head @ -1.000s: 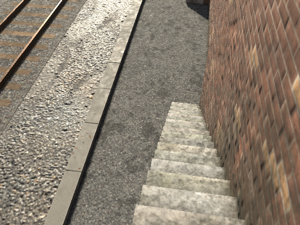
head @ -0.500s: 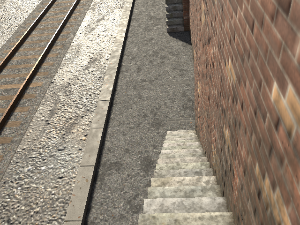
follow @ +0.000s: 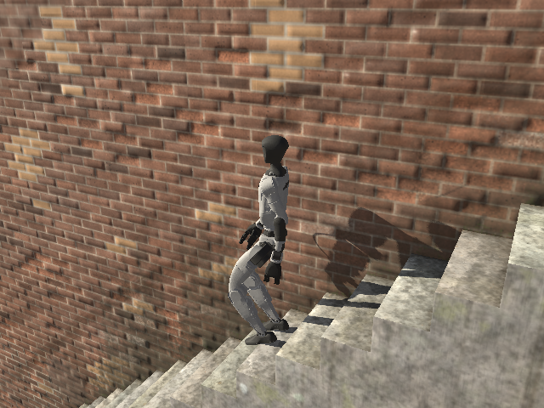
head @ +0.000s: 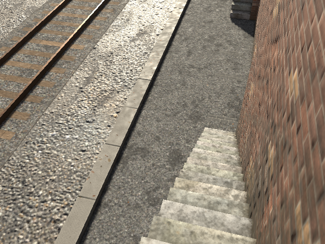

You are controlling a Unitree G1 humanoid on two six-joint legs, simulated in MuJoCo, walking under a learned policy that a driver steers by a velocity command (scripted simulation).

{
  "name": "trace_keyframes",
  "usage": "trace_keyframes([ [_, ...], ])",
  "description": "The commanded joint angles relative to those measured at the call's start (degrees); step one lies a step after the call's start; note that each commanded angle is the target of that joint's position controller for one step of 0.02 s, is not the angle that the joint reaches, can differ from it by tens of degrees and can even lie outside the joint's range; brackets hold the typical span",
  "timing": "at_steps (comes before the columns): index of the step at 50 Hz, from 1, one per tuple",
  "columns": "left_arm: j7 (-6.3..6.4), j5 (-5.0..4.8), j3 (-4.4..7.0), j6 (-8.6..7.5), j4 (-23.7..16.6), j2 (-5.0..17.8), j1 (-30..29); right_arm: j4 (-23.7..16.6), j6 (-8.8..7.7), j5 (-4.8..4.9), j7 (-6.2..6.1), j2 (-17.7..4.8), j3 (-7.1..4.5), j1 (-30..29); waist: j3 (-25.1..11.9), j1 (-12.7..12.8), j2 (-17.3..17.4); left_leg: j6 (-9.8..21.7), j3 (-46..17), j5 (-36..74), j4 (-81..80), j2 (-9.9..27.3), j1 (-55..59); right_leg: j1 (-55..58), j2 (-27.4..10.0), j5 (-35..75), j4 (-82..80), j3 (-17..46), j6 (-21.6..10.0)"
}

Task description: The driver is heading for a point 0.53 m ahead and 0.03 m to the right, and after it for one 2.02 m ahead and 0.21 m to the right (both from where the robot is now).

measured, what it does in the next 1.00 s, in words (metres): goes down: right foot 0.18 m lower, then left foot 0.26 m lower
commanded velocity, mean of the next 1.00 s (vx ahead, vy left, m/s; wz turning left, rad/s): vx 0.28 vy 0.00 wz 0.00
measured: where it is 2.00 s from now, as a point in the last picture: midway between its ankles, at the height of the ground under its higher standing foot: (210, 186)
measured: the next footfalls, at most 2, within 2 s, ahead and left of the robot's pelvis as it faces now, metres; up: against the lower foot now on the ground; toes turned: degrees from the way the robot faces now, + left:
right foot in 0.60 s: +0.21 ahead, -0.13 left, -0.18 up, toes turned +2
left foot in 0.88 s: +0.56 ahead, +0.01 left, -0.44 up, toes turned -8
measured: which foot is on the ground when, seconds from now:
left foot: down 0.00-0.58, up 0.60-0.86, down 0.88-0.92, up 0.94-1.00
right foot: down 0.00-0.44, up 0.46-0.58, down 0.60-0.82, up 0.84-1.00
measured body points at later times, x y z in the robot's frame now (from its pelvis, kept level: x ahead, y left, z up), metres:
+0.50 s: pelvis +0.16 -0.02 -0.08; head +0.19 -0.06 +0.37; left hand +0.23 +0.24 -0.21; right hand -0.03 -0.26 -0.21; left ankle +0.04 +0.07 -0.67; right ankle +0.04 -0.10 -0.68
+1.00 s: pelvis +0.57 -0.07 -0.49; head +0.56 -0.06 -0.04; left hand +0.67 +0.18 -0.62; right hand +0.50 -0.33 -0.63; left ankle +0.72 +0.05 -1.21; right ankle +0.55 -0.17 -1.09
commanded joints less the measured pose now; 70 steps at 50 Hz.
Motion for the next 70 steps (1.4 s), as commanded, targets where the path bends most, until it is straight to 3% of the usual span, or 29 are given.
trace_keyframes([
  [1, -0.81, 0.15, 2.02, 0.14, -2.0, 7.6, -1.4, 0.3, -1.91, 0.63, -0.57, -8.5, -1.78, 7.8, 3.9, -8.2, 1.6, -1.7, -14.1, 2.9, -13.4, 7.9, 20.1, -23.6, -2.9, 5.4, -10.4, 3.7, 4.7],
  [17, 1.24, 2.93, 6.19, -0.86, -0.4, 13.3, -2.6, 8.6, -5.59, -2.94, -0.51, -11.1, -2.05, 22.0, 8.9, -7.8, 0.0, -0.7, -12.7, -10.1, -1.3, 3.1, -12.5, 2.8, -4.7, 2.0, -4.8, 5.5, 3.3],
  [23, -1.08, 4.83, 7.29, -3.60, -10.2, 15.6, -35.0, 18.1, -5.43, -4.25, -4.60, -8.3, -2.53, 55.7, 2.7, -30.1, 13.2, 3.0, -33.4, 3.7, 2.6, 9.2, 35.0, -44.9, -2.1, -7.5, 10.7, 12.3, 3.0],
  [28, -1.94, 3.33, 5.10, -1.52, -7.1, 9.2, -24.2, 12.3, -10.18, -1.40, -7.08, -10.6, -3.46, 39.1, 11.7, -13.9, -6.5, -1.6, -32.3, -1.0, 12.7, 1.6, -0.4, -15.8, -0.4, 15.4, -7.7, 8.6, 1.8],
  [30, -1.86, -1.60, 4.48, 0.01, -2.8, 5.8, -8.7, 7.8, -8.71, -0.76, -6.66, -12.3, -4.56, 26.4, 11.6, -2.4, -21.1, -3.2, -21.5, -19.9, 22.1, -6.8, -30.0, 31.1, -9.0, 36.5, -46.3, 8.6, -3.1],
  [31, -1.66, 1.35, 4.30, 0.88, 0.0, 7.6, 5.7, 6.6, -8.13, 1.04, -3.30, -14.4, -5.33, 22.0, 2.8, 3.4, -15.2, -2.3, -19.2, -45.9, 37.9, -6.1, -50.0, 56.8, -15.3, 53.5, -23.9, 9.6, -7.7],
  [33, 0.00, -0.82, 5.13, 1.94, -0.2, 13.8, 13.8, 4.7, -7.37, -1.86, 1.32, -15.7, -5.40, 21.7, -2.5, 4.7, 4.7, -2.4, -17.3, -25.4, 14.2, -3.4, -43.9, 50.2, -20.4, 67.4, -16.8, 18.2, -10.9],
  [35, 2.16, 1.45, 6.30, 1.60, -2.7, 18.2, 2.0, 5.2, -3.61, -3.92, 1.83, -13.8, -5.94, 20.9, 6.2, -3.8, 3.5, -2.9, -14.4, -11.7, 6.6, -1.5, -31.9, 28.2, -18.3, 51.8, -15.1, 20.2, -9.7],
  [38, 1.67, -1.38, 5.12, -0.82, -4.1, 9.4, -9.4, 7.6, -0.95, -1.44, 1.86, -8.5, -3.62, 31.2, 3.1, -16.0, 2.4, -3.9, -1.6, 37.3, -19.9, -2.7, 7.5, -8.1, -0.2, 11.6, -0.6, -3.3, -4.7],
  [40, 0.32, -4.18, 5.73, -2.26, -6.4, 12.8, -22.2, 9.6, 2.01, -2.65, 0.75, -4.2, -2.54, 42.5, -3.2, -25.5, -1.1, -1.7, -5.9, 50.1, -15.1, 0.7, 46.8, -30.8, -2.4, 11.5, 11.7, -2.8, -5.3],
  [43, -0.60, 0.45, 5.40, -1.73, -10.6, 9.6, -36.1, 11.5, -0.15, -1.84, 0.19, -12.6, -3.01, 53.5, 1.9, -33.3, 5.9, 6.0, -20.7, 58.9, -37.5, 10.9, 39.3, -28.7, 4.4, -25.6, 51.6, -4.8, -4.5],
  [45, -1.64, 1.49, 5.98, -2.25, -10.9, 9.0, -25.0, 6.6, -2.58, 0.62, 0.33, -16.2, -2.83, 43.2, 3.6, -21.7, 6.7, 2.2, -18.9, 58.1, -24.7, 12.0, 36.2, -36.1, 5.2, -28.0, 52.2, -4.1, -8.1],
  [46, -1.22, 1.33, 2.64, -0.10, -16.6, 1.1, -13.4, 5.2, -4.08, 0.84, -3.20, -23.6, -6.38, 32.7, -1.0, -8.0, 21.9, -1.6, -39.0, 11.3, -34.5, 20.2, 25.5, -33.0, 0.0, -2.5, 21.5, 5.2, -6.5],
  [47, -1.19, 2.35, 3.84, 1.44, -14.2, 9.2, -14.8, 2.5, -4.42, 0.42, -2.79, -18.5, -5.68, 21.1, 6.2, -8.2, 19.4, 0.3, -41.7, -10.0, -40.5, 16.6, 0.8, -12.8, -4.2, 7.2, 6.8, 5.1, -2.2],
  [49, -2.04, 2.10, 5.37, 1.70, -5.2, 12.4, -5.8, -1.6, -3.21, -3.50, 2.60, -9.7, -2.49, 17.5, 1.6, -10.9, 3.1, 0.9, -3.6, 28.5, -39.2, 1.2, 4.9, 0.1, 3.6, 1.2, 7.7, -14.1, -1.9],
  [51, -3.09, 0.63, 4.92, 1.43, -8.5, 12.8, 4.9, -3.6, -2.32, 1.60, 1.50, -7.6, -1.84, 10.5, 1.2, 4.4, -7.1, -4.5, -3.2, -9.5, -7.4, 1.2, 3.8, -10.7, -5.5, 10.9, -19.6, 0.7, -2.5],
  [52, -2.22, 2.85, 5.32, 0.38, -12.4, 14.6, -4.3, -3.9, -0.84, 2.32, 1.52, -11.1, -2.73, 15.5, 8.7, -0.7, -20.7, -5.6, -8.3, -18.1, 8.9, 1.7, 13.1, -35.1, -5.6, -3.0, -20.4, 4.9, -2.6],
  [53, -2.97, 4.19, 3.29, -0.56, -13.0, 6.1, -17.7, 3.1, -0.80, 2.23, 1.70, -15.5, -4.15, 35.7, 12.7, -17.1, -6.5, 1.7, -22.5, -14.3, -13.2, 8.6, 1.5, -24.9, 1.1, -0.3, 11.1, -14.0, -1.4],
  [54, -3.28, 5.59, 3.99, 1.90, -17.6, 6.9, -5.5, -1.3, -2.64, -0.74, -0.29, -31.1, -8.68, 16.3, 10.1, -6.7, 42.3, 9.6, -54.1, -32.4, -41.0, 25.2, -33.9, -3.2, -3.1, -13.5, 38.1, -1.2, -4.1],
  [55, -2.04, 4.11, 4.07, 2.36, -19.1, 11.9, -10.0, -6.3, -4.53, 3.08, 0.19, -19.4, -6.38, 7.3, 22.3, -4.5, 33.0, 4.6, -51.4, -34.9, -33.7, 20.8, -39.2, -9.6, -9.6, -15.0, 25.8, 12.3, -4.9],
  [56, -2.06, 3.42, 4.56, 1.85, -14.7, 15.6, -3.1, -4.7, -4.55, 2.01, 0.28, -11.3, -4.11, 8.5, 15.2, -3.2, 19.4, -2.7, -30.6, -23.1, -14.8, 9.6, -32.9, -2.8, -8.2, -17.1, 12.3, 10.7, -3.8],
  [58, -4.29, 0.19, 5.77, 0.40, -3.3, 18.2, 12.7, -5.1, -2.65, -1.57, -1.27, -6.1, -3.59, 7.2, 16.0, -0.1, -12.0, -5.7, -8.2, -13.8, 19.3, 0.0, -38.4, 6.0, -10.1, -9.1, -12.8, 11.5, -0.3],
  [59, -3.37, -3.31, 5.94, 0.04, 0.6, 20.2, 19.6, -4.9, -1.69, -4.43, -0.98, -9.4, -4.40, 2.4, 19.4, 2.5, -14.5, -3.5, -13.8, -16.5, 20.4, -3.1, -41.6, 4.1, -7.7, 7.5, -19.7, 21.0, 1.0],
  [61, 0.47, -2.40, 5.75, -1.23, 0.2, 20.0, 11.7, -5.7, -2.77, -4.89, 0.46, -10.3, -4.71, 0.8, 19.2, -2.9, -10.4, -3.1, -20.6, -14.5, 20.1, -2.3, -45.6, 5.1, -12.0, 25.7, -12.8, 39.6, -2.7],
  [62, 1.94, -1.33, 4.24, -1.22, -2.2, 13.5, 3.5, -4.3, -3.38, -2.91, 1.17, -10.4, -3.86, 3.1, 15.7, -7.7, 1.6, -5.4, -16.3, 4.3, 7.2, -3.9, -31.0, -5.0, -5.8, 15.0, -0.3, 27.4, -4.9],
  [66, 2.79, -1.42, 4.35, -2.27, -2.3, 13.8, 8.9, 0.4, -0.57, -1.50, 2.13, -6.9, -2.32, 2.9, 9.1, -6.4, 1.6, -7.8, -2.1, 11.4, -9.5, -10.9, -8.6, -1.4, 3.1, 22.2, 9.9, 4.6, 1.6],
  [67, 2.00, -1.14, 6.10, -2.28, -3.9, 20.5, 4.7, 3.6, -0.12, -1.20, 1.27, -10.0, -3.97, 12.8, 6.6, -13.3, -2.1, -4.1, -4.7, 2.7, -4.0, -9.3, 1.1, -6.5, 0.8, 36.3, 18.0, 4.2, 5.1],
  [69, 0.17, -1.97, 7.02, -3.15, -16.3, 26.0, -21.1, 10.1, -0.01, 0.73, -0.35, -17.7, -7.13, 39.9, 0.9, -36.2, 21.7, 5.2, -20.4, 18.6, -18.4, 3.2, 46.9, -45.8, -1.0, 21.2, 46.6, 2.5, 10.3],
  [70, -0.52, -0.63, 6.73, -3.29, -20.1, 24.9, -25.9, 9.0, -0.24, 2.76, -2.01, -17.2, -7.49, 37.5, 0.3, -34.6, 29.9, 6.5, -31.1, 33.2, -18.2, 9.1, 57.8, -58.2, -3.7, -18.1, 49.3, 7.0, 6.3],
])
Over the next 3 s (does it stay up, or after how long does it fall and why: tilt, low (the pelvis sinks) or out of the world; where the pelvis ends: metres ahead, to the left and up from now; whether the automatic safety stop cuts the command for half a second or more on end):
stays up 1.61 -0.19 -1.31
